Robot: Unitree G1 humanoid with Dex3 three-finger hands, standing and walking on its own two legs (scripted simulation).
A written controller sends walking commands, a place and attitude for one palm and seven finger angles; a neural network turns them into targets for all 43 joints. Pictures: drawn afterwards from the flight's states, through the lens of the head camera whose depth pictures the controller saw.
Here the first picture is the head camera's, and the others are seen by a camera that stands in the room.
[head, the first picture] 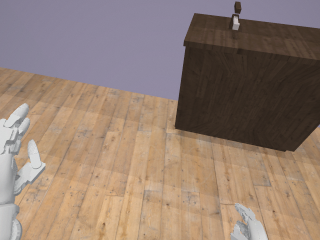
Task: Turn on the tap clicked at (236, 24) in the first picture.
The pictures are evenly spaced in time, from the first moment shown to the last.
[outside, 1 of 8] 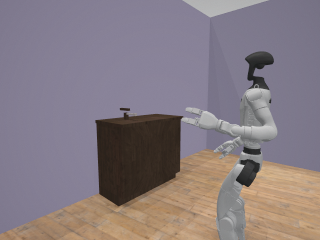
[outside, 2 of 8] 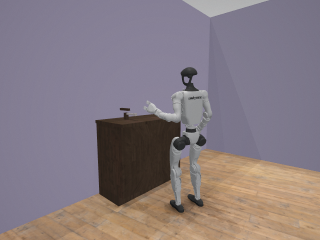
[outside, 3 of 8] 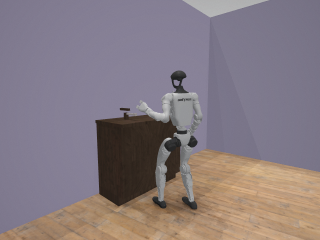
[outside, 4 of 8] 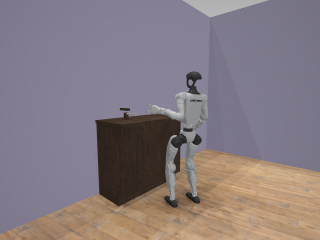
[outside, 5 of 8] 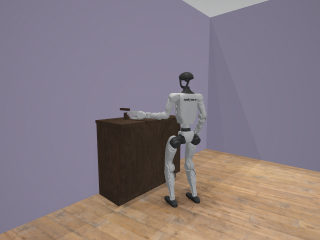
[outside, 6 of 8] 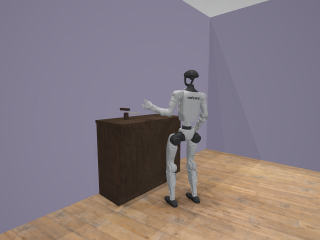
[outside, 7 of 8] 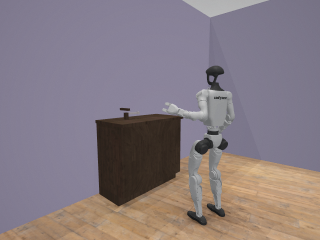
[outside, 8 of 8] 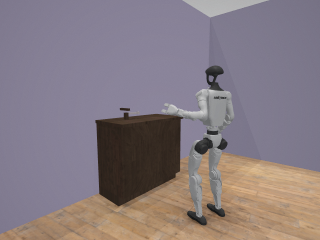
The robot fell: no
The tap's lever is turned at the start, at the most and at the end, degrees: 0 84 81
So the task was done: yes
